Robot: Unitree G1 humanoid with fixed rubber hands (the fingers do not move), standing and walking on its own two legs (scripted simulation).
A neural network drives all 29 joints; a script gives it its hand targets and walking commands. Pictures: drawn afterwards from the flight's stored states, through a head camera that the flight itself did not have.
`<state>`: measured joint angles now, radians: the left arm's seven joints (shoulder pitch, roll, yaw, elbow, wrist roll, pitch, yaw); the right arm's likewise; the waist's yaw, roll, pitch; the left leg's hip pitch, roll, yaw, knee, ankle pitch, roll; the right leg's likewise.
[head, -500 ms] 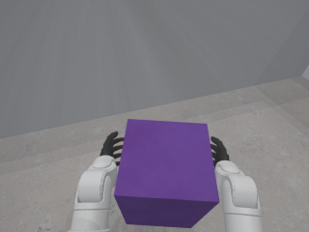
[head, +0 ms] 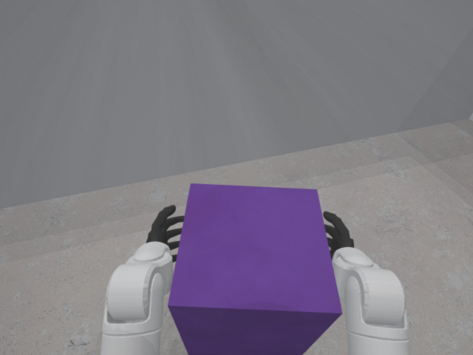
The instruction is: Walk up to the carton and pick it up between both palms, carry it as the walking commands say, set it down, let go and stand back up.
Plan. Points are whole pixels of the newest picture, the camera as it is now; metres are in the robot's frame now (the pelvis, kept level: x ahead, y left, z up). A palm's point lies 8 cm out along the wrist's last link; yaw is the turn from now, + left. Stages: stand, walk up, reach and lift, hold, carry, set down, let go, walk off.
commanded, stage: carry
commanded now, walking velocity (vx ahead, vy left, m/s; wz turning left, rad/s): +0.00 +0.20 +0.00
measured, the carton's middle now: (247, 281) +0.23 +0.01 +0.02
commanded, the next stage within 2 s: none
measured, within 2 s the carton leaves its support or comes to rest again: neither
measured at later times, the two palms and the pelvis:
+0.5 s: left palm (160, 250) +0.24 +0.14 +0.09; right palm (343, 260) +0.24 -0.14 +0.09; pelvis -0.01 +0.00 +0.00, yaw +0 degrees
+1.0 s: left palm (167, 244) +0.25 +0.14 +0.09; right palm (345, 256) +0.25 -0.15 +0.08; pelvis +0.00 -0.01 +0.00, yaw +0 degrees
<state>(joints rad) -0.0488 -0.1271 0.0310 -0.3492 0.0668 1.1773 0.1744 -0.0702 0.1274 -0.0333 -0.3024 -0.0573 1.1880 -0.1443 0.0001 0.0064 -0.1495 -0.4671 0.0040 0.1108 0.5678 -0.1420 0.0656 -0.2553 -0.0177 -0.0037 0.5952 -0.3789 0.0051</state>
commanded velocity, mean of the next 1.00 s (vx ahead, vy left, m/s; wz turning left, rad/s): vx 0.00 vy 0.20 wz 0.00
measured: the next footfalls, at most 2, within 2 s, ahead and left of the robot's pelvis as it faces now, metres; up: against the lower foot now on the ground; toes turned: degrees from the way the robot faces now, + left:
none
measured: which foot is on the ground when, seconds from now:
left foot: down 0.00-1.00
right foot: down 0.00-1.00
